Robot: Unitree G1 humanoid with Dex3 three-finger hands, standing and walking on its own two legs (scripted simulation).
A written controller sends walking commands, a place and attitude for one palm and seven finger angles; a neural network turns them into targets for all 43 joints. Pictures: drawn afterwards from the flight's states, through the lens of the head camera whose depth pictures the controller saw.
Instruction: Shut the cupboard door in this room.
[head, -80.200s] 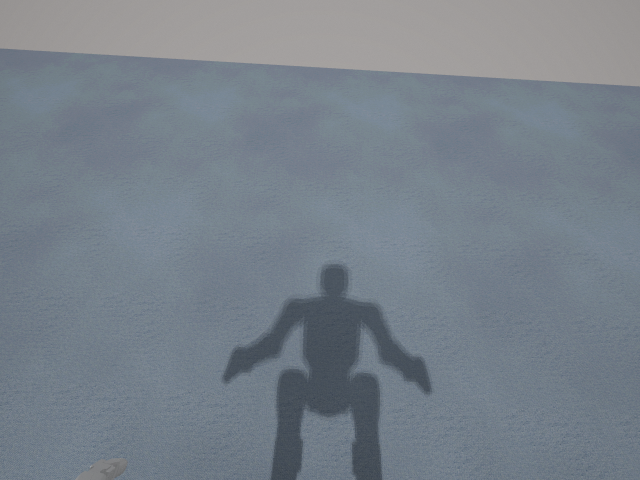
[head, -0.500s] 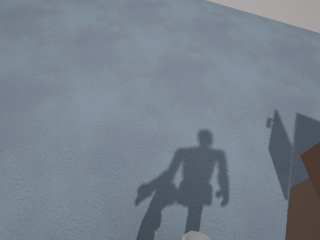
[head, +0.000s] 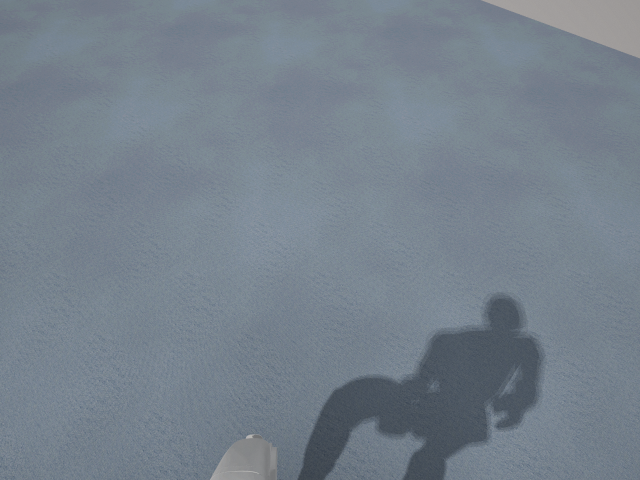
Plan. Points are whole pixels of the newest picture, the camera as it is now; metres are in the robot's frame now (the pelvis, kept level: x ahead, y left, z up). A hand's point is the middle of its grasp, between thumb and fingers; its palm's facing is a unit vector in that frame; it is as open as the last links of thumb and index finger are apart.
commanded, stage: walk to a spot facing it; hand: left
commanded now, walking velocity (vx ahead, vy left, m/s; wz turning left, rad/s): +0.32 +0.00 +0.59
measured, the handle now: out of the picture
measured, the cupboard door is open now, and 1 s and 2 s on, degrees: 25 25 25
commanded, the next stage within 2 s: turn to face it in 0.24 s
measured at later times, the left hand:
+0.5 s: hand (152, 414) +0.23 +0.27 -0.17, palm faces +0.18 -0.96 -0.20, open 7.4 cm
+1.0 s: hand (187, 329) +0.37 +0.25 -0.18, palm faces -0.08 -0.98 -0.21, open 7.3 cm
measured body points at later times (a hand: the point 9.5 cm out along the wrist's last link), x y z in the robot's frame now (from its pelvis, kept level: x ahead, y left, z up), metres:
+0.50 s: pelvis +0.18 +0.07 +0.00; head +0.21 +0.08 +0.45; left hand +0.22 +0.32 -0.15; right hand +0.27 -0.16 -0.14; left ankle +0.16 +0.13 -0.74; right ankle +0.28 -0.08 -0.69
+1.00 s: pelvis +0.29 +0.07 -0.01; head +0.34 +0.07 +0.44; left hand +0.37 +0.30 -0.16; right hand +0.36 -0.19 -0.14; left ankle +0.32 +0.20 -0.72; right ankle +0.30 -0.05 -0.74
